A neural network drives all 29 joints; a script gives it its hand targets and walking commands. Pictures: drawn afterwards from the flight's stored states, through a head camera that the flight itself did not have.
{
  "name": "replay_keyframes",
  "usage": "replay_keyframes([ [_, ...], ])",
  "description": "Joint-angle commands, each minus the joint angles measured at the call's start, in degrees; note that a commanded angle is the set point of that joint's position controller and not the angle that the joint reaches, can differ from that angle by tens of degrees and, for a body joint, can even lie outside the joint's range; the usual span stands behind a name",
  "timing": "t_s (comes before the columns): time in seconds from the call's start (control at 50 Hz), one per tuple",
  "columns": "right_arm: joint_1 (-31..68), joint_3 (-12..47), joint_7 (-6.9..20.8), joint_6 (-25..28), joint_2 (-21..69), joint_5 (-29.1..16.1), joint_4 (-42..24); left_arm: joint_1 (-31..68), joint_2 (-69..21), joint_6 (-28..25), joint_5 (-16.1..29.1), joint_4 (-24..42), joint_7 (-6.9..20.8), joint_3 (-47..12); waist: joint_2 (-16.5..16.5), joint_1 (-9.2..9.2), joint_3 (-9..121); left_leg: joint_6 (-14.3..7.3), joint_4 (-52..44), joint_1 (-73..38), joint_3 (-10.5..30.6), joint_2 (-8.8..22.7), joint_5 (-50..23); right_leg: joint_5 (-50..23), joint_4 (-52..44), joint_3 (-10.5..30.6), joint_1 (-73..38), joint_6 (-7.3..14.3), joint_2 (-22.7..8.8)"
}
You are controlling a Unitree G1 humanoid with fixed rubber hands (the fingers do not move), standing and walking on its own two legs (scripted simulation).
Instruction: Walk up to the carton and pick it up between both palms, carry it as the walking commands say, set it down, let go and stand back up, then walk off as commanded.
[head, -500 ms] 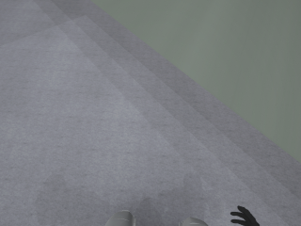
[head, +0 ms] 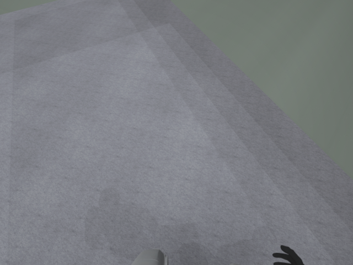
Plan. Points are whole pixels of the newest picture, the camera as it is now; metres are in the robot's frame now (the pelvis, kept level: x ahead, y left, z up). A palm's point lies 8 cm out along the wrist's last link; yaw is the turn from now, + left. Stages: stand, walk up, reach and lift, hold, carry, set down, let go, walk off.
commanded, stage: walk up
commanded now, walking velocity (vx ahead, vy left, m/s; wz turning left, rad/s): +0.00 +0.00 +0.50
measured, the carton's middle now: out of the picture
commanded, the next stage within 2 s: none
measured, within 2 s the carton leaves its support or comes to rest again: neither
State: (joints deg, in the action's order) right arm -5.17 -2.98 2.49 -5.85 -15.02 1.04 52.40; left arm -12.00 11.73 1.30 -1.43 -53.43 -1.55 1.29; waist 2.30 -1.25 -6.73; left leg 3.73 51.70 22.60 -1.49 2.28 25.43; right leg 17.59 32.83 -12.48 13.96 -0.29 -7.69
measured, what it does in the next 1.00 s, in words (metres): steps on the spot, turning left: left foot, then right foot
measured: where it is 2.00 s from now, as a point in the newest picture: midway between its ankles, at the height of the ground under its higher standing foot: outside the picture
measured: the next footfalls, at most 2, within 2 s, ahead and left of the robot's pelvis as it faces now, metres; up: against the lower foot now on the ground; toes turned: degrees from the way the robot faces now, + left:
left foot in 0.08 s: +0.01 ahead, +0.15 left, +0.00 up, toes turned +7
right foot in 0.42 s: +0.04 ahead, -0.10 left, +0.00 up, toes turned +7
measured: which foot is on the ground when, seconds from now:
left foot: up 0.00-0.06, down 0.08-0.42, up 0.44-0.84, down 0.86-1.00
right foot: down 0.00-0.10, up 0.12-0.40, down 0.42-0.86, up 0.88-1.00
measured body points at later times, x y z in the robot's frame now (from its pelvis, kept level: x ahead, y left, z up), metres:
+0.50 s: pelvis -0.02 +0.00 -0.01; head +0.05 -0.04 +0.44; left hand +0.04 +0.27 -0.12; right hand +0.14 -0.22 -0.18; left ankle -0.05 +0.12 -0.70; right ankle +0.00 -0.10 -0.73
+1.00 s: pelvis -0.02 +0.03 +0.00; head +0.02 +0.09 +0.44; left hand -0.11 +0.29 -0.16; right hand +0.21 -0.14 -0.12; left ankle -0.07 +0.11 -0.73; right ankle +0.00 -0.11 -0.67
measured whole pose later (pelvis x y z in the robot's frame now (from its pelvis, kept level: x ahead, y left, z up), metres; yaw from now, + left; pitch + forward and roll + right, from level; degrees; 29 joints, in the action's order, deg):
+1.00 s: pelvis -0.02 +0.03 +0.00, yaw +30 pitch +1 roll +0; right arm -7.4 -2.6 -0.2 -1.3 -14.2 0.6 50.3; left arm -10.6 15.7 3.2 -0.7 -52.3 -0.6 2.6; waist -4.1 -2.3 -7.4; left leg -2.7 33.0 16.0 -0.5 -2.4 18.0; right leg 28.7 59.6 -4.0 24.0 -3.2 -6.0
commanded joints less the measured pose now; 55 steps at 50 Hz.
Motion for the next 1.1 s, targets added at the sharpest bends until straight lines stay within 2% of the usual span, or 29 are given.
replay_keyframes([
  [0.0, -3.3, -0.7, -1.1, 3.5, -4.7, -0.1, -3.0, 1.6, 14.8, -0.4, 0.6, 3.9, 0.4, 4.5, -10.3, 1.89, 14.4, -1.6, -22.6, -9.1, -4.3, -1.6, -9.0, -26.5, 1.7, 6.2, -10.8, 5.1, -10.5],
  [0.02, -4.9, -1.2, -1.6, 4.2, -6.7, -0.2, -1.8, 1.1, 13.0, 0.1, 0.7, 3.9, 0.5, 4.0, -7.7, 3.22, 15.1, -3.9, -28.3, -13.0, -1.1, 0.3, -18.0, -23.4, 5.8, 4.9, -7.4, 3.4, -7.6],
  [0.06, -7.9, -3.7, -2.1, 4.8, -16.4, 1.3, -1.8, 3.2, 7.0, 0.6, 0.8, 9.0, 0.3, 2.4, 19.8, 3.42, 10.0, -12.0, -30.4, -22.4, 30.8, 20.3, -54.0, 18.8, 24.7, 6.5, 21.0, -2.7, 3.7],
  [0.08, -9.1, -3.5, -2.5, 4.3, -14.1, 0.9, -2.1, 5.3, 7.7, 1.1, 0.4, 8.7, 0.4, 2.8, 10.2, 3.07, 9.9, -14.4, -30.2, -21.3, 27.1, 20.5, -50.6, 18.1, 29.9, 11.4, 20.8, -3.0, 1.1],
  [0.12, -3.2, -2.5, -3.0, 4.1, -9.8, 0.9, -3.0, 5.5, 8.5, 1.1, 0.6, 7.0, 1.0, 2.0, 9.4, 2.3, 7.7, -13.1, -31.1, -15.4, 19.1, 14.6, -37.0, 11.1, 27.7, 11.4, 17.8, -3.6, 0.2],
  [0.18, -2.4, -2.7, -4.4, 4.4, -9.3, 0.6, -3.7, 1.3, 8.6, -0.1, 0.3, 4.7, 0.9, 1.6, 9.0, 0.32, 12.9, -12.8, -26.7, -20.1, 12.7, 12.2, -47.6, 9.0, 22.4, 9.5, 14.8, -3.5, 2.4],
  [0.2, -1.9, -2.4, -3.9, 4.5, -7.9, 0.4, -3.3, 2.4, 9.1, 0.1, 0.7, 4.9, 0.8, 1.3, 12.2, 0.96, 13.1, -12.0, -25.7, -20.1, 12.9, 11.4, -51.1, 8.4, 22.4, 10.2, 14.0, -3.6, 2.2],
  [0.26, -4.8, -2.5, -3.6, 4.5, -8.8, 0.8, -3.7, 6.3, 7.6, 0.3, 1.3, 7.7, 0.4, 1.1, 12.0, 2.32, 11.8, -13.0, -27.0, -16.8, 17.6, 11.4, -50.8, 9.2, 18.7, 11.0, 11.7, -3.8, 3.4],
  [0.32, -1.7, -2.3, -3.1, 3.3, -8.4, 0.8, -3.2, 1.6, 7.1, -0.2, 1.3, 6.3, -0.1, 0.9, 9.5, -0.19, 11.3, -11.6, -27.5, -10.9, 18.7, 10.4, -39.1, 5.0, 4.2, 9.8, 2.4, -3.2, 4.7],
  [0.34, -1.3, -3.0, -3.0, 3.2, -9.1, 0.4, -3.8, -1.8, 8.2, -0.6, 1.3, 5.3, 0.0, 1.2, 10.0, -1.93, 12.4, -8.8, -24.6, -6.9, 15.7, 8.0, -35.7, -0.7, -2.6, 10.3, -4.6, -3.0, 3.9],
  [0.36, -0.2, -2.1, -2.8, 3.1, -6.1, 0.1, -5.1, -6.0, 11.3, -0.8, 0.4, 3.7, -0.4, 2.2, -2.2, -3.93, 12.2, -4.6, -17.1, 2.8, 10.2, 1.3, -24.6, -1.7, -12.7, 17.0, -12.1, -0.7, -2.3],
  [0.38, 1.9, -0.7, -3.1, 2.9, -3.2, 0.5, -7.0, -7.7, 16.9, -0.6, -0.8, 3.0, -0.1, 3.4, -18.5, -4.71, 10.8, -1.4, -4.2, 14.6, 1.8, -7.2, 0.0, -13.9, -17.2, 31.8, -17.6, 3.6, -17.0],
  [0.4, -0.2, -0.5, -3.2, 2.8, -2.9, 1.1, -7.0, -4.7, 17.4, -0.7, -0.5, 5.4, -0.3, 3.1, -20.4, -3.31, 10.2, -1.4, 8.2, 12.3, 1.1, -4.0, 11.7, -28.8, -13.8, 30.9, -11.6, 7.4, -22.1],
  [0.42, -2.2, -1.2, -2.8, 2.6, -3.5, 0.9, -6.2, -2.5, 15.6, -0.8, -0.5, 5.5, -0.4, 2.1, -14.9, -2.03, 8.7, -2.3, 11.5, 12.5, 3.7, -3.2, 11.4, -29.4, -13.3, 26.1, -9.3, 7.5, -19.3],
  [0.44, -0.7, -1.2, -2.1, 2.4, -4.9, 0.8, -5.8, -1.2, 12.7, -0.7, 0.2, 6.2, -0.5, 1.5, -17.2, -2.54, 7.3, -2.1, 14.7, 12.3, 4.9, -2.7, 8.3, -30.3, -13.0, 21.9, -5.8, 8.4, -16.1],
  [0.46, -2.2, -1.1, -1.7, 2.1, -5.8, 0.5, -4.3, 0.8, 11.6, -1.0, 0.2, 6.9, -0.6, 1.4, -14.5, -0.49, 9.4, -1.6, 17.3, 10.8, 4.5, -2.1, 4.0, -30.4, -12.9, 19.3, -6.8, 7.0, -12.9],
  [0.5, -0.9, -1.0, -0.6, 1.5, -4.3, -0.6, -4.6, 0.3, 10.1, -1.1, 0.6, 7.1, -0.9, 1.7, -20.3, -0.91, 7.6, 0.7, 15.4, 9.5, 2.5, -2.2, -2.5, -27.2, -15.6, 15.8, -5.6, 5.8, -9.1],
  [0.6, 2.7, -0.2, -0.2, 1.7, -4.5, -0.4, -5.8, -3.5, 11.0, -1.0, 0.5, 7.0, -0.6, 3.0, -16.6, -2.41, 6.1, 0.8, 3.0, 9.5, -0.9, -1.7, 0.4, -30.5, -14.4, 12.2, -13.5, 7.8, -12.2],
  [0.66, 3.0, 0.0, -0.7, 1.9, -5.0, 0.0, -6.3, -3.8, 13.8, -0.8, 0.0, 6.1, -0.5, 4.0, -18.4, -1.8, 5.9, -0.5, -3.8, 6.1, -0.6, -2.0, 1.5, -29.6, -12.7, 13.9, -11.8, 7.5, -14.3],
  [0.68, 2.0, 0.2, -0.4, 2.5, -3.9, 0.1, -5.8, -3.2, 12.5, -0.8, 0.5, 6.7, -0.3, 3.8, -14.3, -1.86, 7.4, -0.7, -6.3, 4.9, -2.0, -1.9, 0.4, -32.4, -12.3, 11.5, -12.5, 7.8, -13.8],
  [0.76, 0.0, 0.3, -0.4, 3.9, -4.0, -0.1, -6.2, -2.7, 14.7, -0.4, 0.2, 6.1, 0.1, 4.5, -12.5, -0.4, 11.4, -2.1, -22.5, -3.9, -4.8, -3.5, -5.8, -29.0, -6.2, 8.1, -12.7, 5.9, -13.1],
  [0.78, -3.2, -0.6, -1.1, 4.2, -6.0, 0.1, -5.3, -3.9, 13.0, -0.2, 0.3, 5.8, 0.3, 3.7, -4.0, 2.12, 13.4, -3.0, -29.6, -13.9, -1.4, -1.6, -14.0, -26.8, 2.1, 4.8, -7.8, 2.9, -10.2],
  [0.8, -8.5, -2.7, -1.7, 5.2, -11.5, -0.1, -4.8, -3.9, 10.5, -0.3, 0.9, 6.3, 0.7, 3.5, 4.2, 4.23, 16.1, -6.5, -33.2, -23.6, 11.0, 9.4, -33.0, -12.1, 14.5, 3.0, 3.0, -0.5, -4.6],
  [0.82, -10.0, -3.7, -2.4, 5.4, -16.6, 0.6, -3.5, -0.1, 7.0, -0.1, 0.7, 8.9, 0.5, 2.9, 16.5, 3.96, 13.9, -11.7, -29.4, -31.6, 28.5, 20.0, -57.2, 17.4, 25.4, 2.9, 22.4, -2.7, 4.5],
  [0.84, -12.2, -3.5, -2.6, 5.5, -14.5, -0.3, -2.6, 0.3, 7.0, 0.6, 0.6, 8.4, 0.2, 3.3, 13.4, 2.64, 15.1, -13.3, -24.8, -30.3, 25.7, 19.5, -70.6, 18.6, 32.0, 9.3, 20.2, -2.8, 2.0],
  [0.86, -13.1, -3.3, -3.1, 5.3, -12.1, -0.9, -3.2, 0.9, 8.2, 0.9, 0.8, 9.0, 0.3, 3.3, 7.4, 3.1, 16.1, -14.6, -24.4, -30.0, 19.9, 17.6, -65.6, 15.4, 31.9, 12.0, 19.3, -2.5, 0.4],
  [0.92, -4.2, -2.0, -4.1, 5.1, -8.8, -0.9, -5.4, 0.3, 8.5, 0.6, 0.7, 5.4, 1.0, 1.3, 10.8, 2.3, 13.5, -14.2, -27.0, -23.7, 13.2, 14.0, -55.1, 10.3, 28.2, 11.9, 17.3, -3.3, -0.3],
  [1.06, -10.0, -2.3, -3.7, 4.8, -10.5, -0.6, -1.8, 7.2, 7.1, 1.3, 0.5, 8.2, 0.3, 1.5, 5.5, 4.68, 10.9, -14.7, -28.1, -19.9, 18.8, 10.9, -53.7, 9.2, 17.1, 9.6, 12.8, -4.2, 3.5],
  [1.08, -10.0, -2.4, -3.7, 4.7, -10.9, -0.3, -1.9, 8.2, 7.4, 1.4, 0.9, 7.6, 0.3, 1.3, 8.7, 5.03, 9.8, -14.5, -29.2, -17.8, 18.8, 11.0, -49.9, 9.7, 15.7, 9.9, 12.4, -4.6, 2.9],
])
